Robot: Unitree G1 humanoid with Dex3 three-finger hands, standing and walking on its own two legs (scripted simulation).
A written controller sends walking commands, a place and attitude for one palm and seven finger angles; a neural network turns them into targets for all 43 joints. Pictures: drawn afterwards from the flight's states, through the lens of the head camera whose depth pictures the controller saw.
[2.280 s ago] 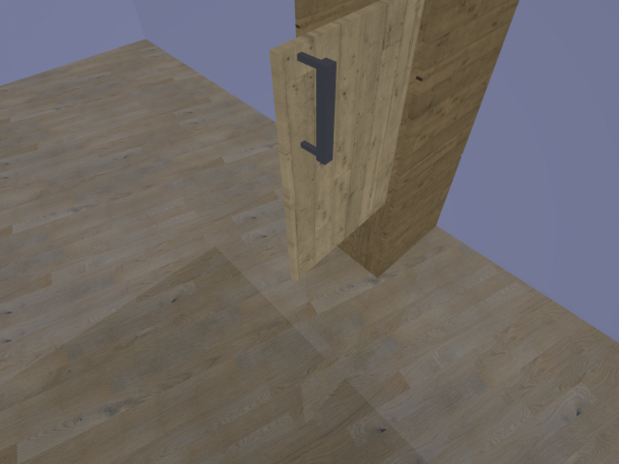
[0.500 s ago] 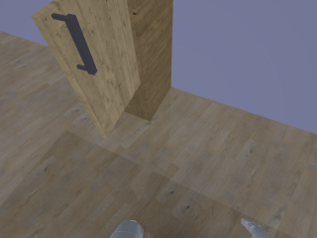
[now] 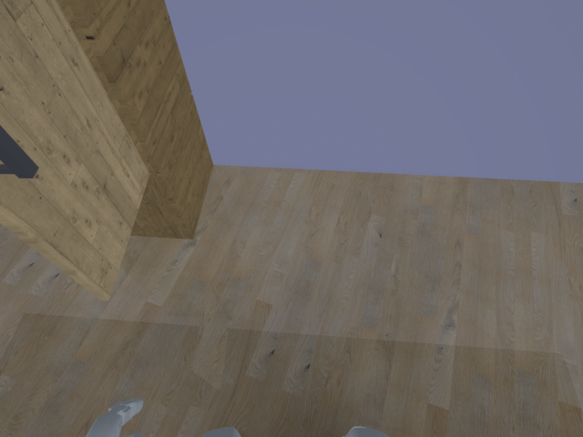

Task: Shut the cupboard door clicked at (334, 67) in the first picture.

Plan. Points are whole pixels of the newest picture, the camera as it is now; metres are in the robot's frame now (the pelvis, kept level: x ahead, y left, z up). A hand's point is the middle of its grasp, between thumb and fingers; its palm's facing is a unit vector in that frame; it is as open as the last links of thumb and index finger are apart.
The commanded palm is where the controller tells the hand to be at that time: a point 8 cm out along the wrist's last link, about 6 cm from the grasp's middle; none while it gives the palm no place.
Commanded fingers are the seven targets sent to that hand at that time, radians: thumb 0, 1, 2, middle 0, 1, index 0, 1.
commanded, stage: walk around to get in front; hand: left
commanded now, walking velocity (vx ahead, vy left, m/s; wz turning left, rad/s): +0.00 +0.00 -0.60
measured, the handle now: out of the picture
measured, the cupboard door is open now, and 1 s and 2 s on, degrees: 93 93 93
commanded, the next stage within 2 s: none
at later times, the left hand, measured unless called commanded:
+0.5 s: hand (200, 388) +0.19 +0.16 -0.14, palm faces -0.29 -0.94 -0.19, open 7.4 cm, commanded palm none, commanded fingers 0.00 0.90 0.90 -0.20 -0.30 -0.20 -0.30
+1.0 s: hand (241, 373) +0.22 +0.11 -0.16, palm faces -0.53 -0.83 -0.20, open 7.4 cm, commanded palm none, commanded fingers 0.00 0.90 0.90 -0.20 -0.30 -0.20 -0.30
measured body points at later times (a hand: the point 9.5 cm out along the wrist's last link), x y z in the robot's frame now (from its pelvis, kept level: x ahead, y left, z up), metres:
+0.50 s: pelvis +0.02 +0.01 +0.02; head +0.08 +0.00 +0.46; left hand +0.21 +0.21 -0.12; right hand -0.01 -0.24 -0.12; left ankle +0.04 +0.14 -0.72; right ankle -0.03 -0.11 -0.67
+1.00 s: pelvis +0.04 -0.02 +0.01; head +0.10 -0.04 +0.46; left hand +0.25 +0.15 -0.14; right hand -0.02 -0.28 -0.12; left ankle +0.11 +0.09 -0.72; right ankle -0.05 -0.10 -0.66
